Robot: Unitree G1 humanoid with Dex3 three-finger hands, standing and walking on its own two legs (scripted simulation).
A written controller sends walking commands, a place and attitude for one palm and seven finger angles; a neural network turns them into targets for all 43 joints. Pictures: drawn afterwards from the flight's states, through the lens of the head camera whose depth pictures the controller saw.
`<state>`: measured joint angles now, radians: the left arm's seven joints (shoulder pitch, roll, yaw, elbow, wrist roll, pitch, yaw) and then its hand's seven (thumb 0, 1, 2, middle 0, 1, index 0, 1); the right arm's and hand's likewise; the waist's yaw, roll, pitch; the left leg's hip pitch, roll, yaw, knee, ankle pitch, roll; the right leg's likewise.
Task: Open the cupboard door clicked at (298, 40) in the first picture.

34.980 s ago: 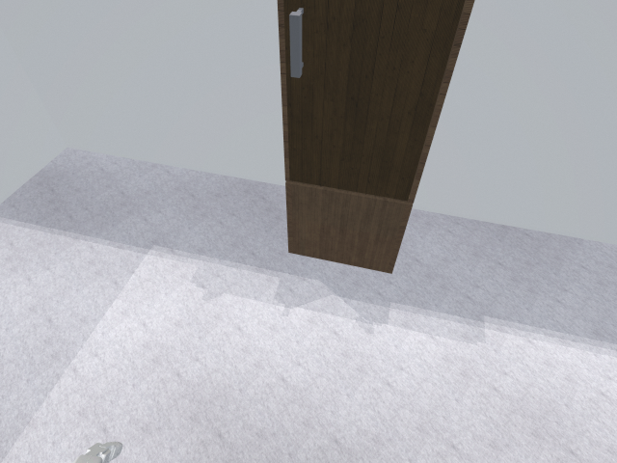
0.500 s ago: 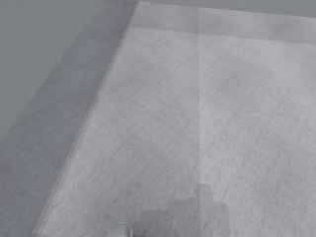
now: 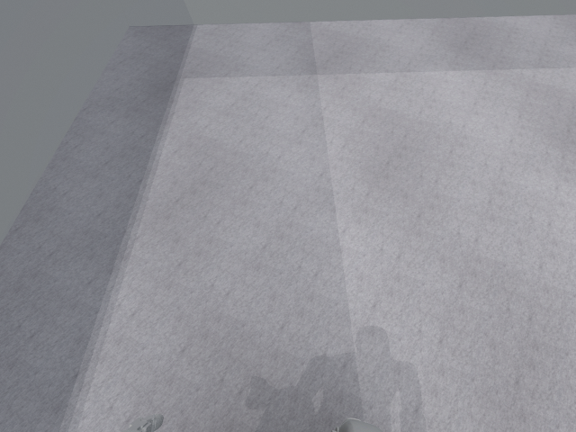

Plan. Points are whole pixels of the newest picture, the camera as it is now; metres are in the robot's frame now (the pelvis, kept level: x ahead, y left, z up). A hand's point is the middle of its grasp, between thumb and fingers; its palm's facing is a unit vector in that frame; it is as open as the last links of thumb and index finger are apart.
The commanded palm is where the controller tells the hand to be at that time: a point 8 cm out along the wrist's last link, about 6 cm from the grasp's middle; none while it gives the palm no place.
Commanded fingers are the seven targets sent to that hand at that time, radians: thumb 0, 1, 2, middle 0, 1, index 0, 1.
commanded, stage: turn to face it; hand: left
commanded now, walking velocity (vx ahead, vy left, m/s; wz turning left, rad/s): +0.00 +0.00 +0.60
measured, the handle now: out of the picture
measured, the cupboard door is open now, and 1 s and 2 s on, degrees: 43 43 43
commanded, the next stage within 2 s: none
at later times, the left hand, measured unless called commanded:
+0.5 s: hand (156, 407) +0.18 +0.23 -0.16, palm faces +0.27 -0.94 -0.22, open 7.3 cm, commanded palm none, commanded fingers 0.00 0.90 0.90 -0.20 -0.30 -0.20 -0.30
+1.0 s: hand out of the picture +0.10 +0.17 -0.17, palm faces +0.58 -0.78 -0.24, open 7.4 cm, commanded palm none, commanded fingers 0.00 0.90 0.90 -0.20 -0.30 -0.20 -0.30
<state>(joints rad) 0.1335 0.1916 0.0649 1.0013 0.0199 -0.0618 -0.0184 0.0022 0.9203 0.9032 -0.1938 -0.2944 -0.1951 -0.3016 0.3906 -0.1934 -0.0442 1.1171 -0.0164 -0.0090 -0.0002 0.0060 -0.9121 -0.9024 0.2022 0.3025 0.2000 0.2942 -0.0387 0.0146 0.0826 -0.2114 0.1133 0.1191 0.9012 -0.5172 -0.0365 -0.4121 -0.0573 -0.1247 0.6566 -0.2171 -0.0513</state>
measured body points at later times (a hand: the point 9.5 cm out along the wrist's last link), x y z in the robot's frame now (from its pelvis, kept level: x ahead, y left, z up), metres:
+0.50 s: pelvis +0.13 +0.01 +0.01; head +0.18 +0.03 +0.46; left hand +0.17 +0.27 -0.14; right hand +0.25 -0.23 -0.13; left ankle +0.13 +0.11 -0.72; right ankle +0.13 -0.14 -0.66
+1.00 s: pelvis +0.19 -0.02 +0.00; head +0.24 +0.03 +0.45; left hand +0.08 +0.21 -0.15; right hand +0.45 -0.16 -0.12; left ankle +0.13 +0.06 -0.72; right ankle +0.21 -0.15 -0.71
